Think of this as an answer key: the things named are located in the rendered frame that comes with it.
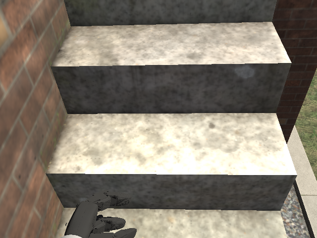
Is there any robot left hand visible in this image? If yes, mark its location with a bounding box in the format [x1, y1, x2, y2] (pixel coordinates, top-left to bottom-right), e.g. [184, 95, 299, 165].
[64, 190, 137, 238]

